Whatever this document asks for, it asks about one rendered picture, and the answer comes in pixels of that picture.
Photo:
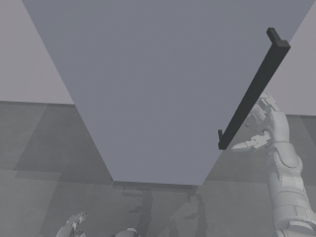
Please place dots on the handle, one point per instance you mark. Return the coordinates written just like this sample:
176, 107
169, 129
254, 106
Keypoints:
266, 71

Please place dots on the left robot shin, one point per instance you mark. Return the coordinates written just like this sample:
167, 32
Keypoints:
131, 229

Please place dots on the right robot hand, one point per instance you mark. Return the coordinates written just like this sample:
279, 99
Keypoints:
275, 124

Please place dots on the fridge door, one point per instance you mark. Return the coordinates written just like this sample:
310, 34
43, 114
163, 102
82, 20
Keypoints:
155, 80

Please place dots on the right robot forearm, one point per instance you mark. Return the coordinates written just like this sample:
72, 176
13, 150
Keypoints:
291, 207

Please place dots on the left robot hand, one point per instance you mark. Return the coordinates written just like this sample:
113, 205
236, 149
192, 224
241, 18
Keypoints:
71, 225

